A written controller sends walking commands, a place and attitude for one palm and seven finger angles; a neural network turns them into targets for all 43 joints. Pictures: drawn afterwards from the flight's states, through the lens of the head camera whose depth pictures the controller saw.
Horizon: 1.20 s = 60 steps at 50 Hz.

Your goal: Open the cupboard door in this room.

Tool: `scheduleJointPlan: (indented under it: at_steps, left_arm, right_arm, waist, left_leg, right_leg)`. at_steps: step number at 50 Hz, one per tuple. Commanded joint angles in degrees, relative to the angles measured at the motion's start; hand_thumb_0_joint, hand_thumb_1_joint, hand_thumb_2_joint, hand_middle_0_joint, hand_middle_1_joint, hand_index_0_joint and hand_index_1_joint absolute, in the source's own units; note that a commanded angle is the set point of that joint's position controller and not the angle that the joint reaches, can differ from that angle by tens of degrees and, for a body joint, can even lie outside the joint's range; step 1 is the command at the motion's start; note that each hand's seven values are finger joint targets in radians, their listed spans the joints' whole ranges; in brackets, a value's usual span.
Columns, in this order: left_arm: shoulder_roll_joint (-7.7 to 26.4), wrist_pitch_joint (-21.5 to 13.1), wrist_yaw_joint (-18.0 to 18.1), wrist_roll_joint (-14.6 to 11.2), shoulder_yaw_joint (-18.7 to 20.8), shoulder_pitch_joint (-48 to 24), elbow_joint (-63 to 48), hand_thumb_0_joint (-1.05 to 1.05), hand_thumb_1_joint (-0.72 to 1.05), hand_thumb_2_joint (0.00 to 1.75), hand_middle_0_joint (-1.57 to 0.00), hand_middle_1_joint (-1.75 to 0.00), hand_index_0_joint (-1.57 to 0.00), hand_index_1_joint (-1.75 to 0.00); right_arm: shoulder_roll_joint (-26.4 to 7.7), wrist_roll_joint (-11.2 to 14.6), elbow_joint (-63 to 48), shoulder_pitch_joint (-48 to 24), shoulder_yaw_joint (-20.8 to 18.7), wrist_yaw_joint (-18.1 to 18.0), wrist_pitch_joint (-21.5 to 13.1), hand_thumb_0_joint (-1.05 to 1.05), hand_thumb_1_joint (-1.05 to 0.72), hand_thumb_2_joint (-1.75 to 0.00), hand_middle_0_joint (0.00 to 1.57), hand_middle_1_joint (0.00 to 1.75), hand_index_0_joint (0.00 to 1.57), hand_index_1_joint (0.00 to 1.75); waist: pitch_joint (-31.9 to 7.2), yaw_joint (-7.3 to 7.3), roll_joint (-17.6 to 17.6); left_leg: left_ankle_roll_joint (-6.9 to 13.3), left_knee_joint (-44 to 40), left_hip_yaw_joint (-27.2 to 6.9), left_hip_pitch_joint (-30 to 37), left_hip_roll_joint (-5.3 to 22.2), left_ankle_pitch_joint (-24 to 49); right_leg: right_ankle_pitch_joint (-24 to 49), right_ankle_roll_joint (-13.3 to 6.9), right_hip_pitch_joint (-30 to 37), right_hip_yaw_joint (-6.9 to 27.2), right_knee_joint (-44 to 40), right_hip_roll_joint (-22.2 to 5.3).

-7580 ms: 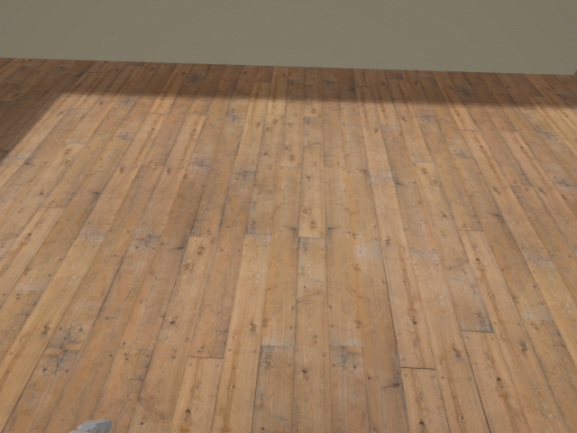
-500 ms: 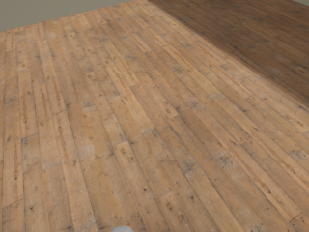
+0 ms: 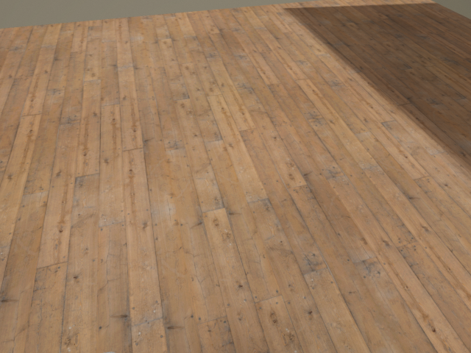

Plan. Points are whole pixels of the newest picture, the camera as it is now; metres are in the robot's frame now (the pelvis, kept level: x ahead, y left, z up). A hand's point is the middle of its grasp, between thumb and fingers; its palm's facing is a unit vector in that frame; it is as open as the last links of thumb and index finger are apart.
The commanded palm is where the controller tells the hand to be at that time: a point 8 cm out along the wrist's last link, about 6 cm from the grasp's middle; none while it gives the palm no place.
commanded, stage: turn or walk to find it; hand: left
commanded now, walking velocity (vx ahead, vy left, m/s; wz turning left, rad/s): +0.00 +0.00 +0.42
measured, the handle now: out of the picture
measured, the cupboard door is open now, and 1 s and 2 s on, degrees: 0 0 0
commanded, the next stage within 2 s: none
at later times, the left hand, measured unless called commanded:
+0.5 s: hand out of the picture -0.04 +0.17 -0.17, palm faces +0.27 -0.93 -0.24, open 7.4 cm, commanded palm none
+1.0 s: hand out of the picture -0.05 +0.21 -0.16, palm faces +0.43 -0.86 -0.27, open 7.4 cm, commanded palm none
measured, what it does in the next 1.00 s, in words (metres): steps on the spot, turning left: right foot, then left foot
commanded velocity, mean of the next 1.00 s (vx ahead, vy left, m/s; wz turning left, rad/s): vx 0.00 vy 0.00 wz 0.42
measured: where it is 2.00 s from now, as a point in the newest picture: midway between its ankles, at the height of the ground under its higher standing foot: outside the picture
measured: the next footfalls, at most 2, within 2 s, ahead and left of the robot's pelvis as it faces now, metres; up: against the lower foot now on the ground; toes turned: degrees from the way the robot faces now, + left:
right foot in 0.14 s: +0.04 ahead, -0.14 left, +0.00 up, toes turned +1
left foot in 0.58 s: -0.07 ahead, +0.11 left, +0.00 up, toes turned +20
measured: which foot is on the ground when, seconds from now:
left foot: down 0.00-0.14, up 0.16-0.56, down 0.58-1.00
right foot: up 0.00-0.12, down 0.14-0.58, up 0.60-1.00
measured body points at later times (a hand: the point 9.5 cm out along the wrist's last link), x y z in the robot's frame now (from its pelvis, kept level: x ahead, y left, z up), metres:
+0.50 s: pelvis -0.04 -0.03 +0.00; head -0.01 -0.03 +0.44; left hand -0.05 +0.22 -0.15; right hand +0.06 -0.28 -0.15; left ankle -0.10 +0.11 -0.70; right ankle +0.00 -0.14 -0.74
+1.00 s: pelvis -0.06 -0.02 -0.01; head -0.03 -0.02 +0.44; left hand -0.08 +0.25 -0.14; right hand +0.10 -0.22 -0.16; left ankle -0.10 +0.10 -0.74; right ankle -0.02 -0.13 -0.73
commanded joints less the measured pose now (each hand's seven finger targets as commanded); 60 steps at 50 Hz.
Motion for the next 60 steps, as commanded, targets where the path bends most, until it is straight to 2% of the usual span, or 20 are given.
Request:
scheduleJointPlan:
  at_steps: [1,5,7,8,11,22,25,27,29,30,33,36,43,49,50,51,52,54,56,60]
  left_arm:
    - [3.00,-1.63,0.49,-0.06,0.64,-0.55,-5.16,0.00,0.90,0.90,-0.20,-0.30,-0.20,-0.30]
    - [4.64,-2.83,0.95,-0.09,1.16,5.65,-4.17,0.00,0.90,0.90,-0.20,-0.30,-0.20,-0.30]
    - [12.22,-3.49,1.45,1.08,2.46,6.60,-4.72,0.00,0.90,0.90,-0.20,-0.30,-0.20,-0.30]
    - [11.52,-3.58,1.54,0.49,2.69,5.37,-5.49,0.00,0.90,0.90,-0.20,-0.30,-0.20,-0.30]
    - [6.64,-3.34,1.34,0.48,1.20,-3.34,-7.05,0.00,0.90,0.90,-0.20,-0.30,-0.20,-0.30]
    - [9.90,-3.36,1.05,1.48,2.26,6.92,-2.65,0.00,0.90,0.90,-0.20,-0.30,-0.20,-0.30]
    - [10.84,-3.02,0.88,1.30,2.44,6.42,-1.85,0.00,0.90,0.90,-0.20,-0.30,-0.20,-0.30]
    - [9.91,-2.50,0.79,0.62,2.34,4.91,-1.97,0.00,0.90,0.90,-0.20,-0.30,-0.20,-0.30]
    - [3.64,-1.72,0.17,0.08,0.86,4.03,-5.20,0.00,0.90,0.90,-0.20,-0.30,-0.20,-0.30]
    - [4.51,-0.90,0.65,0.67,0.63,-0.48,-5.65,0.00,0.90,0.90,-0.20,-0.30,-0.20,-0.30]
    - [4.75,-1.04,-0.09,0.42,1.17,-0.10,-3.46,0.00,0.90,0.90,-0.20,-0.30,-0.20,-0.30]
    - [4.80,-1.33,-0.35,0.33,1.02,1.75,-2.24,0.00,0.90,0.90,-0.20,-0.30,-0.20,-0.30]
    - [3.83,-1.33,0.16,0.13,0.57,-1.43,-4.64,0.00,0.90,0.90,-0.20,-0.30,-0.20,-0.30]
    - [4.00,-2.63,0.57,-0.19,0.72,4.54,-4.10,0.00,0.90,0.90,-0.20,-0.30,-0.20,-0.30]
    - [5.92,-3.25,0.79,0.09,1.10,6.55,-3.83,0.00,0.90,0.90,-0.20,-0.30,-0.20,-0.30]
    - [10.86,-3.90,1.32,1.02,2.09,7.74,-3.72,0.00,0.90,0.90,-0.20,-0.30,-0.20,-0.30]
    - [12.81,-3.72,1.16,0.89,2.12,7.40,-4.51,0.00,0.90,0.90,-0.20,-0.30,-0.20,-0.30]
    - [9.78,-3.46,1.22,0.51,1.98,1.88,-6.15,0.00,0.90,0.90,-0.20,-0.30,-0.20,-0.30]
    - [6.43,-3.58,1.18,0.49,1.08,-2.21,-6.97,0.00,0.90,0.90,-0.20,-0.30,-0.20,-0.30]
    - [6.18,-4.19,1.26,0.61,0.90,1.72,-5.54,0.00,0.90,0.90,-0.20,-0.30,-0.20,-0.30]
  right_arm:
    - [-12.50,-0.43,-2.92,1.57,-3.76,-0.84,-0.34,0.00,-0.90,-0.90,0.20,0.30,0.20,0.30]
    - [-10.86,0.25,-3.70,0.77,-3.97,-0.41,-0.18,0.00,-0.90,-0.90,0.20,0.30,0.20,0.30]
    - [-5.92,0.55,-5.89,0.58,-3.21,0.05,-0.24,0.00,-0.90,-0.90,0.20,0.30,0.20,0.30]
    - [-8.74,-0.27,-5.48,-0.19,-4.01,-0.08,0.85,0.00,-0.90,-0.90,0.20,0.30,0.20,0.30]
    - [-7.76,-0.30,-2.04,3.54,-4.33,0.93,2.09,0.00,-0.90,-0.90,0.20,0.30,0.20,0.30]
    - [-6.00,0.48,-3.00,-3.16,-2.50,0.84,1.11,0.00,-0.90,-0.90,0.20,0.30,0.20,0.30]
    - [-6.03,0.83,-2.51,-0.72,-2.16,0.48,0.55,0.00,-0.90,-0.90,0.20,0.30,0.20,0.30]
    - [-7.49,0.71,-1.47,3.27,-2.38,0.47,-0.12,0.00,-0.90,-0.90,0.20,0.30,0.20,0.30]
    - [-17.19,0.03,-1.80,6.07,-4.36,0.20,-0.76,0.00,-0.90,-0.90,0.20,0.30,0.20,0.30]
    - [-17.19,-0.08,-0.59,7.70,-4.49,-0.34,-0.59,0.00,-0.90,-0.90,0.20,0.30,0.20,0.30]
    - [-12.97,-0.20,-2.16,-0.32,-2.96,-1.25,-0.81,0.00,-0.90,-0.90,0.20,0.30,0.20,0.30]
    - [-12.50,0.17,-2.47,-0.49,-2.71,-1.28,-1.28,0.00,-0.90,-0.90,0.20,0.30,0.20,0.30]
    - [-12.99,-0.23,-2.67,1.74,-3.57,-1.03,-0.66,0.00,-0.90,-0.90,0.20,0.30,0.20,0.30]
    - [-12.43,-0.01,-3.81,-0.73,-3.95,-0.68,-0.13,0.00,-0.90,-0.90,0.20,0.30,0.20,0.30]
    - [-10.77,0.42,-4.08,-0.35,-3.79,-0.41,-0.25,0.00,-0.90,-0.90,0.20,0.30,0.20,0.30]
    - [-7.03,0.89,-4.90,0.66,-3.27,0.02,-0.33,0.00,-0.90,-0.90,0.20,0.30,0.20,0.30]
    - [-7.80,0.35,-5.59,-0.05,-3.69,-0.05,0.21,0.00,-0.90,-0.90,0.20,0.30,0.20,0.30]
    - [-8.97,-0.19,-4.10,-0.53,-4.37,0.28,1.70,0.00,-0.90,-0.90,0.20,0.30,0.20,0.30]
    - [-8.13,-0.29,-2.03,2.09,-4.16,0.93,1.90,0.00,-0.90,-0.90,0.20,0.30,0.20,0.30]
    - [-7.69,-0.22,-1.29,2.30,-3.57,0.93,1.88,0.00,-0.90,-0.90,0.20,0.30,0.20,0.30]
  waist:
    - [-3.77,-0.93,10.32]
    - [-6.82,2.22,5.46]
    - [-4.89,3.19,-14.42]
    - [-3.86,3.34,-14.68]
    - [1.60,-1.88,-5.75]
    - [-2.90,3.80,-10.09]
    - [-5.41,2.39,-11.19]
    - [-6.61,-0.35,-7.52]
    - [-6.05,-2.13,18.54]
    - [-5.23,-4.22,16.00]
    - [-0.99,-0.36,11.71]
    - [-3.04,0.06,9.80]
    - [-3.69,-1.49,8.72]
    - [-5.91,1.65,8.98]
    - [-7.17,2.52,3.76]
    - [-7.31,2.78,-10.85]
    - [-5.26,3.10,-14.29]
    - [0.22,1.30,-10.57]
    - [1.81,-1.23,-6.23]
    - [-1.52,0.32,-8.31]
  left_leg:
    - [7.48,-5.81,-17.73,2.58,15.08,19.07]
    - [2.60,0.70,-16.29,-5.97,9.51,11.55]
    - [-3.97,21.93,-1.92,-21.45,-2.01,-19.08]
    - [-3.79,31.63,-4.79,-19.58,0.78,-20.71]
    - [-4.52,43.70,-3.14,-18.23,3.01,-10.65]
    - [-6.24,21.13,4.00,-12.25,4.03,-16.27]
    - [-5.57,11.83,6.32,-6.35,2.78,-12.95]
    - [-4.60,-1.62,5.98,4.10,3.62,-1.17]
    - [5.01,-8.17,-19.13,13.39,24.75,22.52]
    - [7.64,-8.95,-19.03,7.50,25.65,20.30]
    - [6.56,-7.76,-12.05,3.49,18.24,19.07]
    - [5.97,-6.53,-8.77,6.73,15.50,25.40]
    - [7.66,-5.75,-14.37,7.75,16.07,23.25]
    - [4.44,0.37,-16.14,-0.99,12.05,20.30]
    - [1.55,4.45,-13.91,-5.98,8.98,12.65]
    - [-2.66,15.25,-5.43,-17.03,1.45,-4.93]
    - [-3.91,27.12,-2.68,-18.50,-1.11,-21.07]
    - [-3.71,41.10,-5.24,-18.58,1.68,-16.59]
    - [-4.56,44.50,-3.36,-18.37,3.37,-10.23]
    - [-6.59,42.27,-1.09,-18.83,4.16,-8.69]
  right_leg:
    - [-0.57,-0.77,1.96,-0.40,-9.26,1.54]
    - [13.16,-1.96,18.04,-0.15,-30.81,0.69]
    - [16.64,-11.69,22.46,20.42,-37.83,-22.31]
    - [13.96,-14.04,14.15,20.25,-39.19,-23.16]
    - [9.42,-11.03,6.04,7.87,-38.49,-14.52]
    - [28.00,-13.21,17.55,1.85,-31.82,-16.27]
    - [33.64,-11.92,17.48,-0.22,-27.61,-16.13]
    - [28.20,-7.44,11.31,-4.34,-21.12,-14.07]
    - [-9.36,-0.30,-10.09,-8.73,-1.09,-3.05]
    - [-10.57,-0.90,-8.39,-3.10,5.69,-3.12]
    - [-1.06,-0.72,-8.93,-0.37,10.95,-2.88]
    - [1.24,-0.07,-7.24,-0.93,8.68,-1.81]
    - [-1.19,0.11,-4.55,-0.36,-1.00,-0.03]
    - [10.13,-1.13,12.27,-1.97,-24.90,2.15]
    - [15.19,-1.85,19.46,0.76,-31.72,-1.15]
    - [19.82,-6.25,26.42,14.13,-35.10,-14.61]
    - [21.67,-11.92,18.84,19.10,-36.82,-23.05]
    - [8.39,-12.65,8.17,16.29,-39.97,-19.11]
    - [11.52,-10.76,7.03,7.25,-37.97,-14.59]
    - [22.02,-11.25,14.44,2.02,-35.36,-13.96]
